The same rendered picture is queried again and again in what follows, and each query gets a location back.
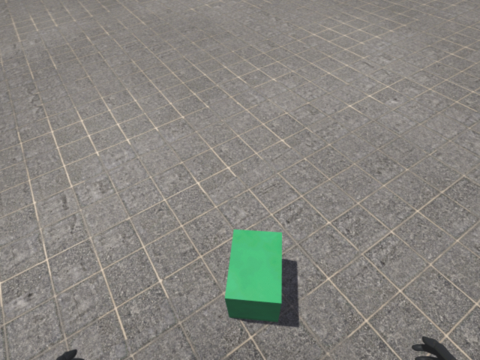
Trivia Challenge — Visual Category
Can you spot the robot right hand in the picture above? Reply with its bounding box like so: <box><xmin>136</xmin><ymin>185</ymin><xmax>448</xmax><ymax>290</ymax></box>
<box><xmin>412</xmin><ymin>336</ymin><xmax>457</xmax><ymax>360</ymax></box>

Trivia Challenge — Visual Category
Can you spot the carton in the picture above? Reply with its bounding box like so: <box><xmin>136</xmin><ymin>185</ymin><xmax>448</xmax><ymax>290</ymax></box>
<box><xmin>225</xmin><ymin>229</ymin><xmax>282</xmax><ymax>322</ymax></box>

